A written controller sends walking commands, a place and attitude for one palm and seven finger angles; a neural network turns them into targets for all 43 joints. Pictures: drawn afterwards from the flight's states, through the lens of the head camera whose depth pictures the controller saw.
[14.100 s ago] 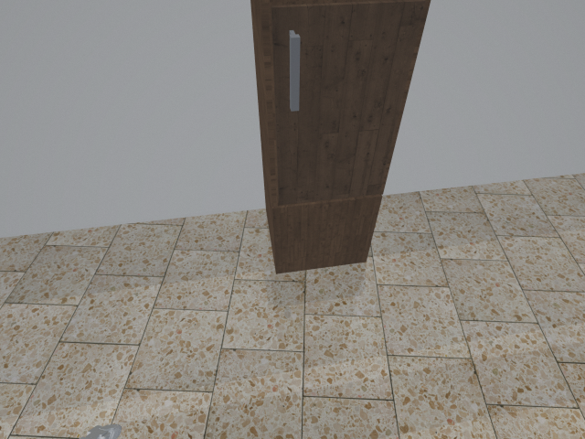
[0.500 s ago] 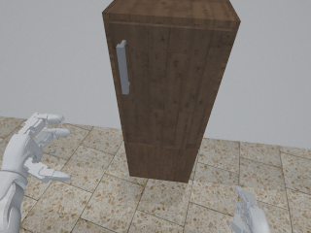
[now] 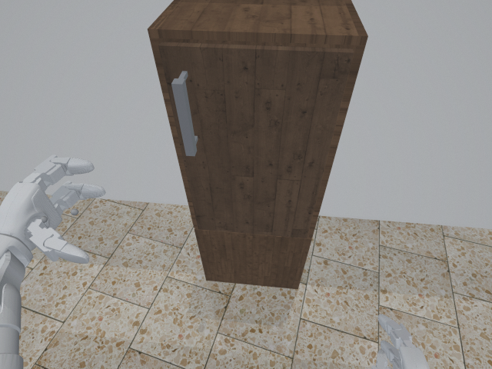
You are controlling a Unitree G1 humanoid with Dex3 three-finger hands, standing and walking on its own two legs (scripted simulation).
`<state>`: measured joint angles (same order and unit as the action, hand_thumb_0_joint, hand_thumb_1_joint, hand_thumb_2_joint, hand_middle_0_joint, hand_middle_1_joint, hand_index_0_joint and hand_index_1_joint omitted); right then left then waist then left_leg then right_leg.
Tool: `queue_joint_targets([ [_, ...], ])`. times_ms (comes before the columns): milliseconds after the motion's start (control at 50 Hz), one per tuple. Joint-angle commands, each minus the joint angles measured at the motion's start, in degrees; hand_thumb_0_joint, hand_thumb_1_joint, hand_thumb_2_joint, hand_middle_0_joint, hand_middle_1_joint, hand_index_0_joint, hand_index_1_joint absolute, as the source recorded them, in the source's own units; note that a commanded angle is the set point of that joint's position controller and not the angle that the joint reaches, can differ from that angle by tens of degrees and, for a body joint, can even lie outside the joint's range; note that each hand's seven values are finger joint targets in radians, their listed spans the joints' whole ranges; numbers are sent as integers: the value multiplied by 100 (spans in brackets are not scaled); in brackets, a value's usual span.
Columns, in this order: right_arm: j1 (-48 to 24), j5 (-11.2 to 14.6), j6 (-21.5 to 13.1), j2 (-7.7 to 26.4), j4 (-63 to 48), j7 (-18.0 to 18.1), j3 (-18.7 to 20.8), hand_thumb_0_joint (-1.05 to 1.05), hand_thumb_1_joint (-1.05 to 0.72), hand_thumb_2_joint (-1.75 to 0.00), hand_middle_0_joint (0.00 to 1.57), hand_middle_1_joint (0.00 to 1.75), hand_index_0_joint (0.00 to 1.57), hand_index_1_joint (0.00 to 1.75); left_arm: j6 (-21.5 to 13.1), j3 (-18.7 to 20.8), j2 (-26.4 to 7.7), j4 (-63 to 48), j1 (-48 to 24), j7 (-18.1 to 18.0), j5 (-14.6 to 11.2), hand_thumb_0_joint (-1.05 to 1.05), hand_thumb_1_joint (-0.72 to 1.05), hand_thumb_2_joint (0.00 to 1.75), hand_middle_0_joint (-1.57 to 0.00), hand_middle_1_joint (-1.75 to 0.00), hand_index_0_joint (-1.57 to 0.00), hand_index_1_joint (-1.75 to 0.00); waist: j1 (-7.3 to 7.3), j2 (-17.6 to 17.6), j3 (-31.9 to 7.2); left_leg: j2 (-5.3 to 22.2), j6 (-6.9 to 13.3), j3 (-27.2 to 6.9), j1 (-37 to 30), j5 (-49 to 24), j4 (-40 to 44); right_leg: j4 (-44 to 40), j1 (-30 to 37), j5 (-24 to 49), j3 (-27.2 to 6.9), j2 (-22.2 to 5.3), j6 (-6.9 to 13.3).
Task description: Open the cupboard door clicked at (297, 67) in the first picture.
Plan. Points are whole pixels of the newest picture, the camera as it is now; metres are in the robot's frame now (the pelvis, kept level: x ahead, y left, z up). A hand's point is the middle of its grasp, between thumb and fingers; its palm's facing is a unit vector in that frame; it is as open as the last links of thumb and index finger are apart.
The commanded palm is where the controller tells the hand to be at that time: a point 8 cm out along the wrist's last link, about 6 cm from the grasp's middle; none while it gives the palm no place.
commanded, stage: raise the hand with hooked fingers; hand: left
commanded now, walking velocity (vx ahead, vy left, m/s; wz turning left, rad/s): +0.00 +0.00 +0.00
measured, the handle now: (187, 115) +0.57 +0.17 +0.12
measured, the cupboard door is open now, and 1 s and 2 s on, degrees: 0 0 0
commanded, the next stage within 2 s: move the hooked fingers beside the handle in 0.34 s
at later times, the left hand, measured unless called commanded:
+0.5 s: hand (85, 217) +0.29 +0.26 +0.13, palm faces +0.02 -1.00 -0.04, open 14.0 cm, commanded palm +0.27 +0.31 +0.14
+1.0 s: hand (107, 178) +0.37 +0.26 +0.13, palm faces +0.00 -1.00 -0.01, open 14.0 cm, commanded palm +0.35 +0.31 +0.13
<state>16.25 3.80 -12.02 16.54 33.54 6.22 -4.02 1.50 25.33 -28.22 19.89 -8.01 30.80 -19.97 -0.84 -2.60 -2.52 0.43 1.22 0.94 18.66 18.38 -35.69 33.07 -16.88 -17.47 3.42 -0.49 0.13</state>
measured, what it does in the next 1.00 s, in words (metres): stands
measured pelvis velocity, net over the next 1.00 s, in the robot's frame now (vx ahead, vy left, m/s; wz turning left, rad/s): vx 0.00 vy -0.01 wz -0.02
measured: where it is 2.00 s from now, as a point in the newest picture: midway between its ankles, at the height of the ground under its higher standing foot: outside the picture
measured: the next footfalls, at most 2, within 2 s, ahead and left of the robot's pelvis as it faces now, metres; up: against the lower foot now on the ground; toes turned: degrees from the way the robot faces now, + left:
none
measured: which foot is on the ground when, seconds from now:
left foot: down 0.00-1.00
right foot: down 0.00-1.00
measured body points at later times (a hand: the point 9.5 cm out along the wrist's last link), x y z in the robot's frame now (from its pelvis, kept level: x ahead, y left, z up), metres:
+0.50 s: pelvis +0.00 -0.01 +0.00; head -0.01 -0.03 +0.45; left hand +0.28 +0.31 +0.14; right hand +0.17 -0.25 -0.07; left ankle +0.00 +0.10 -0.73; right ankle +0.00 -0.12 -0.73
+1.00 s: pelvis +0.00 -0.01 +0.00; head +0.02 -0.01 +0.45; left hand +0.36 +0.31 +0.13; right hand +0.11 -0.27 -0.09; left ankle +0.00 +0.10 -0.73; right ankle +0.00 -0.12 -0.73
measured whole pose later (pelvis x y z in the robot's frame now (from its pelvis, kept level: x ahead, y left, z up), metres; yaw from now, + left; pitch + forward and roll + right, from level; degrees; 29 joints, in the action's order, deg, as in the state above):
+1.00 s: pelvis +0.00 -0.01 +0.00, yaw -1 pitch +5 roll -1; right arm 19.2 3.5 -8.7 17.1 34.4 6.1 -3.0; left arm -5.6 25.8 -29.5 39.6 -24.5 28.0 -15.6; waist 1.7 -1.3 -2.6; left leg 1.2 0.7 1.9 22.9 18.8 -37.1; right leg 35.4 -22.0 -17.9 2.3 0.2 0.7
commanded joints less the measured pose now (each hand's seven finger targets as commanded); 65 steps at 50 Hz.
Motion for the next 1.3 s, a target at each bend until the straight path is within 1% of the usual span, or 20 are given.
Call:
queue_joint_targets([
  [0, -592, -6, -326, 701, -979, -23, 350, 0, -90, -90, 20, 30, 20, 30, -485, 715, -1559, -1324, -1328, -75, -220, 0, -50, 30, -30, -120, -30, -120, -158, 25, -1150, -81, 41, -204, -574, -1598, 467, -351, 284, 1624, -106, 179, 148],
  [80, -580, -23, -330, 661, -964, 3, 361, 0, -90, -90, 20, 30, 20, 30, -703, 756, -1646, -1729, -1589, -267, -142, 0, -50, 30, -30, -120, -30, -120, -139, -319, -1211, -70, 37, -164, -718, -1519, 494, -386, 309, 1487, -139, 173, 155],
  [160, -588, -3, -361, 635, -918, 63, 351, 0, -90, -90, 20, 30, 20, 30, -732, 608, -1462, -1724, -1597, -332, -55, 0, -50, 30, -30, -120, -30, -120, -77, -623, -1103, -69, 32, -164, -788, -1441, 573, -433, 261, 1421, -113, 162, 155],
  [240, -582, 10, -333, 647, -898, 103, 355, 0, -90, -90, 20, 30, 20, 30, -590, 583, -1405, -1447, -1390, -244, -82, 0, -50, 30, -30, -120, -30, -120, -82, -275, -1067, -72, 55, -154, -736, -1448, 575, -459, 307, 1558, -116, 151, 118],
  [280, -580, 34, -301, 655, -860, 114, 353, 0, -90, -90, 20, 30, 20, 30, -506, 501, -1317, -1188, -1353, -201, -120, 0, -50, 30, -30, -120, -30, -120, -58, -2, -820, -72, 57, -148, -623, -1277, 583, -523, 238, 1397, -132, 154, 104],
  [380, -621, 45, -267, 673, -883, 116, 337, 0, -90, -90, 20, 30, 20, 30, -443, 429, -1315, -972, -1511, -151, -145, 0, -50, 30, -30, -120, -30, -120, -39, 211, -696, -83, 62, -146, -483, -1084, 551, -560, 130, 1183, -191, 134, 77],
  [440, -664, 35, -282, 660, -907, 126, 331, 0, -90, -90, 20, 30, 20, 30, -573, 446, -1398, -1155, -1795, -190, -96, 0, -50, 30, -30, -120, -30, -120, -21, 23, -986, -101, 73, -147, -578, -1106, 524, -519, 175, 1200, -217, 125, 80],
  [560, -560, 33, -259, 684, -667, 226, 303, 0, -90, -90, 20, 30, 20, 30, -812, 412, -1656, -510, -3010, -283, 62, 0, -50, 30, -30, -120, -30, -120, 182, -232, -857, -93, 57, -161, -449, -736, 488, -591, -44, 704, -311, 91, 76],
  [580, -536, 35, -239, 696, -656, 230, 308, 0, -90, -90, 20, 30, 20, 30, -819, 308, -1634, -423, -3195, -276, 77, 0, -50, 30, -30, -120, -30, -120, 205, 3, -937, -83, 71, -164, -442, -741, 453, -593, 16, 702, -357, 74, 60],
  [620, -530, 50, -244, 688, -644, 237, 305, 0, -90, -90, 20, 30, 20, 30, -820, 146, -1536, -230, -3389, -257, 146, 0, -50, 30, -30, -120, -30, -120, 217, -292, -1042, -100, 69, -171, -479, -725, 454, -572, -42, 698, -342, 62, 80],
  [680, -439, 32, -220, 726, -620, 216, 306, 0, -90, -90, 20, 30, 20, 30, -810, 64, -1514, 164, -3405, -212, 171, 0, -50, 30, -30, -120, -30, -120, 174, -275, -1165, -103, 62, -183, -467, -936, 399, -475, 1, 977, -312, 75, 118],
  [780, -277, 14, -96, 815, -663, 117, 345, 0, -90, -90, 20, 30, 20, 30, -792, 442, -1902, 809, -3263, -219, 184, 0, -50, 30, -30, -120, -30, -120, 40, 125, -1318, -105, 59, -156, -175, -1158, 348, -313, 156, 1337, -281, 84, 120],
  [880, -139, -9, 13, 838, -751, 25, 400, 0, -90, -90, 20, 30, 20, 30, -1036, 678, -2159, 722, -3543, -294, 222, 0, -50, 30, -30, -120, -30, -120, 9, 114, -1598, -85, 71, -123, -165, -1483, 292, -144, 295, 1749, -283, 111, 123],
  [920, -86, -5, 39, 808, -767, 9, 416, 0, -90, -90, 20, 30, 20, 30, -1123, 513, -1967, 607, -3632, -301, 260, 0, -50, 30, -30, -120, -30, -120, 59, -258, -1701, -86, 68, -89, -340, -1549, 276, -112, 167, 1804, -275, 126, 134],
  [960, -1, -4, 72, 825, -685, 18, 432, 0, -90, -90, 20, 30, 20, 30, -1169, 314, -1823, 683, -3998, -299, 293, 0, -50, 30, -30, -120, -30, -120, 213, -273, -1540, -58, 66, -112, -398, -1509, 266, -146, -91, 1715, -231, 154, 130],
  [1000, 70, -2, 105, 868, -652, 23, 453, 0, -90, -90, 20, 30, 20, 30, -1157, 410, -1957, 814, -4081, -270, 272, 0, -50, 30, -30, -120, -30, -120, 221, -105, -1515, -43, 74, -139, -306, -1440, 263, -156, -89, 1648, -244, 169, 131],
  [1080, 178, 6, 148, 861, -579, 46, 454, 0, -90, -90, 20, 30, 20, 30, -1110, -112, -1522, 924, -4633, -243, 319, 0, -50, 30, -30, -120, -30, -120, 359, -329, -1575, -36, 55, -191, -518, -1525, 237, -138, -351, 1541, -171, 189, 167],
  [1100, 234, -14, 157, 895, -541, 34, 469, 0, -90, -90, 20, 30, 20, 30, -1099, 81, -1771, 1023, -4667, -282, 363, 0, -50, 30, -30, -120, -30, -120, 331, -262, -1660, -23, 40, -256, -503, -1495, 243, -137, -377, 1486, -158, 191, 164],
  [1260, 390, -56, 324, 894, -472, -59, 449, 0, -90, -90, 20, 30, 20, 30, -1230, 72, -1799, 1604, -5070, -524, 539, 0, -50, 30, -30, -120, -30, -120, 362, -335, -1758, 9, -18, -291, -466, -1736, 179, -7, -508, 1591, -118, 193, 182],
  [1280, 421, -56, 351, 895, -480, -68, 445, 0, -90, -90, 20, 30, 20, 30, -1258, 68, -1794, 1658, -5150, -555, 524, 0, -50, 30, -30, -120, -30, -120, 346, -183, -1739, 6, -18, -312, -403, -1771, 162, 13, -462, 1596, -102, 208, 194],
])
